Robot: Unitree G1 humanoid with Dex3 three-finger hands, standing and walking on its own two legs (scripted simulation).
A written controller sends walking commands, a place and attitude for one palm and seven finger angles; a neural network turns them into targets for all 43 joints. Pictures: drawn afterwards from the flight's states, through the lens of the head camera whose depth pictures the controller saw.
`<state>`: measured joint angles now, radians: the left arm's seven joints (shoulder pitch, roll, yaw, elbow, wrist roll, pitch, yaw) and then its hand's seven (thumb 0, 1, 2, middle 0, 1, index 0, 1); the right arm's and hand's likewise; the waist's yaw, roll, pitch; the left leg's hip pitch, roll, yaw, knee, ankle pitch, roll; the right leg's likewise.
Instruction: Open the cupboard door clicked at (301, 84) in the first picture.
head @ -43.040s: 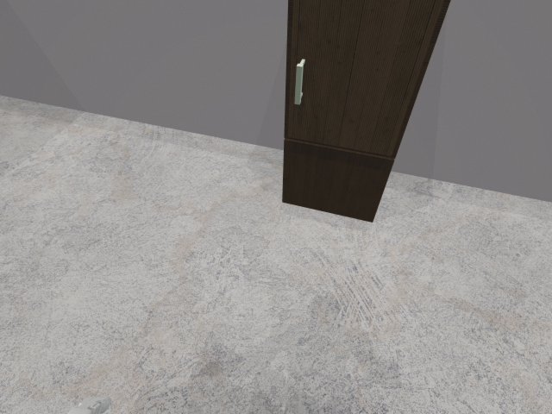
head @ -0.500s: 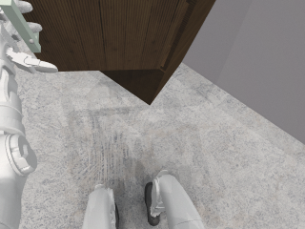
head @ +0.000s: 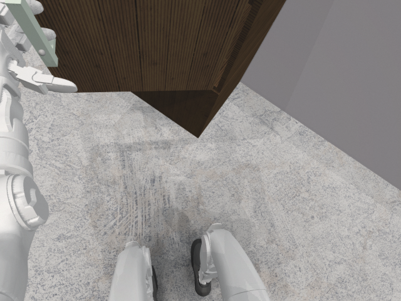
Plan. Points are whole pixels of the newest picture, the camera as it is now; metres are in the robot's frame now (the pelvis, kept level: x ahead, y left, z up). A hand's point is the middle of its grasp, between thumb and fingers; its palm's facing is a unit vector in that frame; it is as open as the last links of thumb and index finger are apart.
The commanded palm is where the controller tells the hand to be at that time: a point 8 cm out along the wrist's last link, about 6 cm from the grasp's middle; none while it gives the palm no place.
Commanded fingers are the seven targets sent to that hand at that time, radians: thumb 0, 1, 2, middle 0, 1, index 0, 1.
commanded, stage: close the thumb around the handle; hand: left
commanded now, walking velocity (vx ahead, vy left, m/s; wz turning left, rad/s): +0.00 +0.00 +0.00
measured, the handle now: (36, 25) +0.60 +0.23 +0.04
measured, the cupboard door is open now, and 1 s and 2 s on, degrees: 41 46 82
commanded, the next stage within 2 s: pull the door open along its arc in 0.60 s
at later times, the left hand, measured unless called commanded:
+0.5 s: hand (46, 53) +0.55 +0.21 +0.04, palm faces +0.01 -1.00 -0.03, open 6.0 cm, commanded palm +0.53 +0.24 +0.04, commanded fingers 0.00 0.90 0.90 -0.40 -1.35 -0.40 -1.35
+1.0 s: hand (54, 71) +0.51 +0.20 +0.04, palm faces +0.01 -1.00 -0.03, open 5.6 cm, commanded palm +0.46 +0.23 +0.04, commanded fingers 0.00 0.90 0.90 -0.40 -1.35 -0.40 -1.35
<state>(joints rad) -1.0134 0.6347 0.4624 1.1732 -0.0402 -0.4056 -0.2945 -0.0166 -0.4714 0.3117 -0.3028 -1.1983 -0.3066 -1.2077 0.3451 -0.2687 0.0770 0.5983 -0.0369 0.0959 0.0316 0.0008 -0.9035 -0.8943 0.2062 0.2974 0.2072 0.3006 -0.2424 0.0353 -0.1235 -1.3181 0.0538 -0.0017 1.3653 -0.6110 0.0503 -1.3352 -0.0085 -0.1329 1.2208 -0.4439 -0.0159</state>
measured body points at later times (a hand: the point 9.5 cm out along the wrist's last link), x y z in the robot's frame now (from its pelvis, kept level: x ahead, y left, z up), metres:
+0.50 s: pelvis +0.00 +0.00 +0.00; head +0.20 +0.04 +0.41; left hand +0.54 +0.26 +0.04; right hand +0.00 -0.26 -0.10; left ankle +0.00 +0.08 -0.60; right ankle +0.06 -0.12 -0.60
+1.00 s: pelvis +0.01 -0.01 +0.01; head +0.19 +0.02 +0.42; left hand +0.51 +0.25 +0.04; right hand +0.02 -0.26 -0.10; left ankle +0.00 +0.08 -0.60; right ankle +0.06 -0.12 -0.60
